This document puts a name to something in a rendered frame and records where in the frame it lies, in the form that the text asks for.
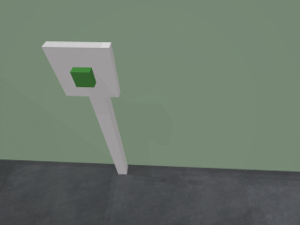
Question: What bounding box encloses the button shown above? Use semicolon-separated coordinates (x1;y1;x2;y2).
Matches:
70;67;97;87

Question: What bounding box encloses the panel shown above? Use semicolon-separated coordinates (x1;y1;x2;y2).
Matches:
41;41;128;174

